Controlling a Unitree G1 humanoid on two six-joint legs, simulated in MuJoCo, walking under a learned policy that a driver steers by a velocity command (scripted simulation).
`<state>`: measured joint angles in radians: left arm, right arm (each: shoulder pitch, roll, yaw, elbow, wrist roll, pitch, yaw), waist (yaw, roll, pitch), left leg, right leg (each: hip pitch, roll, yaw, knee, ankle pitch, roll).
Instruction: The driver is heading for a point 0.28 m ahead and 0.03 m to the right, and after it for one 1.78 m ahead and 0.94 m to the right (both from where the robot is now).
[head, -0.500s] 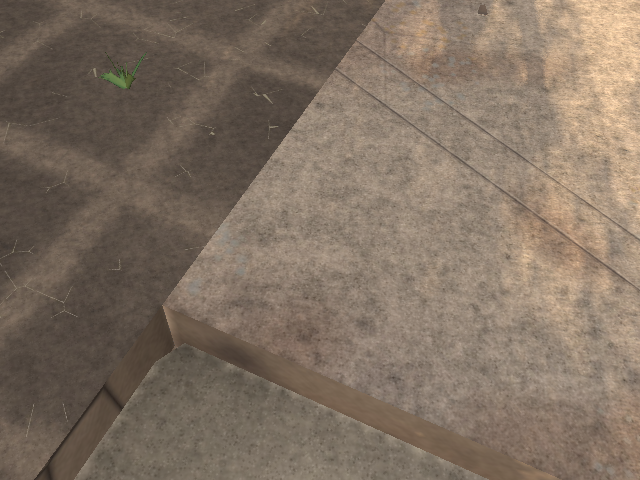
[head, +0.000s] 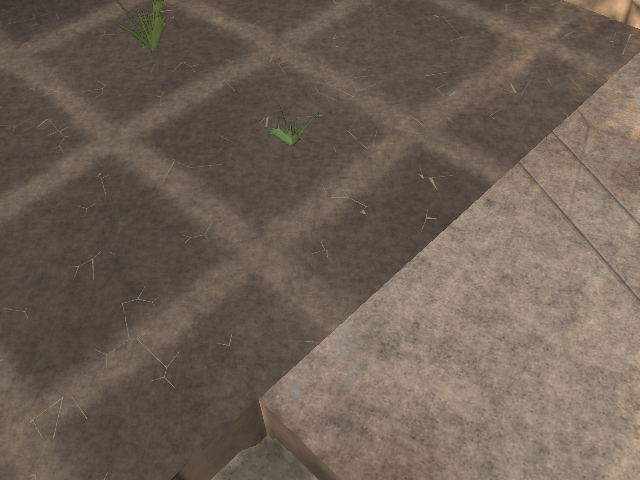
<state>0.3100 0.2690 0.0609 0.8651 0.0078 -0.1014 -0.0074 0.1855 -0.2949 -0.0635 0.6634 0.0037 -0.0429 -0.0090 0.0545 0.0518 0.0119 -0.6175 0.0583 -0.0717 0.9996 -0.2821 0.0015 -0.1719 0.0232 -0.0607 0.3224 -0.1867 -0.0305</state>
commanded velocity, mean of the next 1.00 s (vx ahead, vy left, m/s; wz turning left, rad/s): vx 0.16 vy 0.00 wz -0.35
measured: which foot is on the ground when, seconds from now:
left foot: up 0.00-0.18, down 0.20-0.60, up 0.62-1.00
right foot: down 0.00-0.20, up 0.22-0.58, down 0.60-1.00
